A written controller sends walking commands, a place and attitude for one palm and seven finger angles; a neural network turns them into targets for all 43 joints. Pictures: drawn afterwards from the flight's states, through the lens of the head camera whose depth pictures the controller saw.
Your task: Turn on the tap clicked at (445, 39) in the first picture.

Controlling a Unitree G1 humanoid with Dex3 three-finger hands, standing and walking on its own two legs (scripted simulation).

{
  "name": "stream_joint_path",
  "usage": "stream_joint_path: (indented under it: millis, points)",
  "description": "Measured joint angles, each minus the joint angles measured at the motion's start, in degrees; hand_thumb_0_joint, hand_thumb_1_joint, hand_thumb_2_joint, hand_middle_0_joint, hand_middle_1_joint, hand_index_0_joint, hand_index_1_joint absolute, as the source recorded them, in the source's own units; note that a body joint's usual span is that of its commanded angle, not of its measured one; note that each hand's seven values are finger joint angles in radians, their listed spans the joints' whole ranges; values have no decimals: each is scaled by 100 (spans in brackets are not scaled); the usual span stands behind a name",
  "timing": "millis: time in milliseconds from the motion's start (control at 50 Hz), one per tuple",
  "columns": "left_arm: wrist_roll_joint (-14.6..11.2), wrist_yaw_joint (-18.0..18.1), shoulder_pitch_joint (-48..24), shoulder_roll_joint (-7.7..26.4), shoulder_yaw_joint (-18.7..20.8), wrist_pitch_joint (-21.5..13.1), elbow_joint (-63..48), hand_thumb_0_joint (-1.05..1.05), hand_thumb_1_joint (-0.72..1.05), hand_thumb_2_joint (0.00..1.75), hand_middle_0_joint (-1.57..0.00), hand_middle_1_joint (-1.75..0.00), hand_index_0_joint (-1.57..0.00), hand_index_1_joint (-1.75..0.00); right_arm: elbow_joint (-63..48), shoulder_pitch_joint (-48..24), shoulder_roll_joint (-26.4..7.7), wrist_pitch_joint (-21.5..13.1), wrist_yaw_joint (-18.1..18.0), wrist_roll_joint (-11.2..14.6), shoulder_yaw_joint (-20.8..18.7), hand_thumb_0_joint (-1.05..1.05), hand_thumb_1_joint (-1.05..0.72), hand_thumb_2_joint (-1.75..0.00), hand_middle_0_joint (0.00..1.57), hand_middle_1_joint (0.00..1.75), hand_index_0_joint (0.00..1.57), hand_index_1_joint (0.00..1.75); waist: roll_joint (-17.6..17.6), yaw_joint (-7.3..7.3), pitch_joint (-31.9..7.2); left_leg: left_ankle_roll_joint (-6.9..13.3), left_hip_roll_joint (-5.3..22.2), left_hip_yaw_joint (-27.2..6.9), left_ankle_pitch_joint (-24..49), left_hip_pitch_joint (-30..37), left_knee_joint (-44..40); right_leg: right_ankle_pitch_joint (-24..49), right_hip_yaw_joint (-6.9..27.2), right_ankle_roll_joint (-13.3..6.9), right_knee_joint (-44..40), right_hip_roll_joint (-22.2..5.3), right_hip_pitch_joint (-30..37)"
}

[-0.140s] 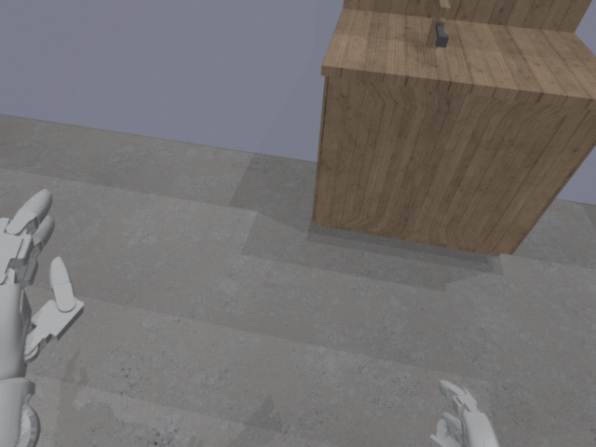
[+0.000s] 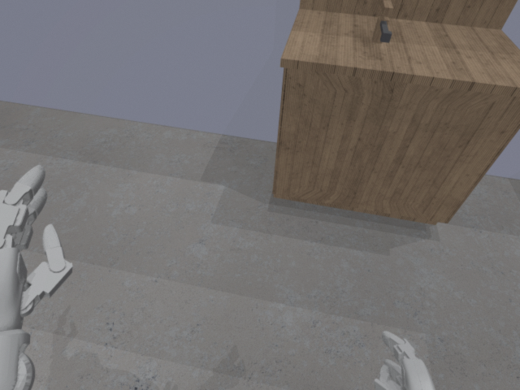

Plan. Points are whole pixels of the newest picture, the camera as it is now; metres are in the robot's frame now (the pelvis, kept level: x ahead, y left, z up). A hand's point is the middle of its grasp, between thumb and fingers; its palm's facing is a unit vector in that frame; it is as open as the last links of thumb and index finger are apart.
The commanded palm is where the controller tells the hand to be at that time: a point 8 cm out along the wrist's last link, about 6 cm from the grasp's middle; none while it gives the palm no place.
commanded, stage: stand and wait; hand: left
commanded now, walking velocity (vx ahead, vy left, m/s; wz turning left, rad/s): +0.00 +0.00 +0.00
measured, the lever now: (385, 36) +1.16 -0.34 +0.10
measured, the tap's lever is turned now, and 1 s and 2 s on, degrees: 0 0 0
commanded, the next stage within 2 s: look at it before walking up in 0.12 s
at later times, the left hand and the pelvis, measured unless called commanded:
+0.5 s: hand (68, 269) +0.21 +0.24 +0.16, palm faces +0.39 -0.84 -0.36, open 7.4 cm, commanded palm +0.16 +0.27 +0.18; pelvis -0.01 +0.00 +0.00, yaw -2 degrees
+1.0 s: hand (171, 220) +0.28 +0.14 +0.16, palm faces +0.19 -0.89 -0.42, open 7.4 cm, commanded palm +0.24 +0.20 +0.18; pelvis +0.02 -0.04 +0.00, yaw -13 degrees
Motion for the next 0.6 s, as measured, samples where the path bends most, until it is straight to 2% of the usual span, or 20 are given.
stream_joint_path:
  millis: [380, 500, 600]
  points:
    - [-10, 2, 35, 5, -9, 27, 43, 1, 89, 90, -21, -30, -21, -30, 5, 62, -38, 41, 0, 12, -26, 1, -91, -90, 20, 30, 21, 30, 28, -35, -22, 2, 5, 17, 19, 27, -24, 29, 17, 4, -30, 5, 24]
    - [-18, 10, 38, -24, 55, 50, 49, 1, 89, 90, -21, -30, -21, -30, -42, 17, -25, 64, 24, 22, -33, 1, -91, -90, 20, 30, 21, 30, 16, 81, -6, -13, 78, 183, -15, -29, 57, 44, 183, -10, 101, 73, -131]
    - [-27, 33, -122, -40, 96, 88, 10, 1, 89, 90, -21, -30, -21, -30, -177, -63, 10, 64, 47, 45, -50, 1, -91, -90, 20, 30, 21, 30, -43, 163, 65, -37, 154, 403, -126, -183, 308, -67, 400, -33, 535, 153, -465]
